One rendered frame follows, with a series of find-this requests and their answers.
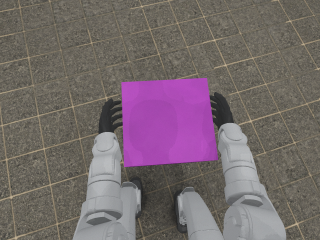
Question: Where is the robot right thigh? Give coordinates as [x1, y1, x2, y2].
[177, 191, 225, 240]

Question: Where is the robot thigh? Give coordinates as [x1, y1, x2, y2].
[117, 186, 141, 240]
[177, 191, 225, 240]

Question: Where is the left robot hand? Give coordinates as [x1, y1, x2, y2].
[98, 98, 123, 134]

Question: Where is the right robot hand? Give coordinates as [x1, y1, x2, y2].
[209, 92, 234, 130]

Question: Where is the robot left thigh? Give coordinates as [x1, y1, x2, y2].
[117, 186, 141, 240]

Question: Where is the left robot upper arm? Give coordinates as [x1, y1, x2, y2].
[73, 221, 129, 240]

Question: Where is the carton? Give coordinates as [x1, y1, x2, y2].
[121, 78, 219, 167]

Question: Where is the right robot upper arm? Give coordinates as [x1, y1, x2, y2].
[222, 203, 286, 240]

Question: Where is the robot left forearm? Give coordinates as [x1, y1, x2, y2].
[72, 132, 123, 240]

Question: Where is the robot right forearm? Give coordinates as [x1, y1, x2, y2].
[218, 123, 287, 240]

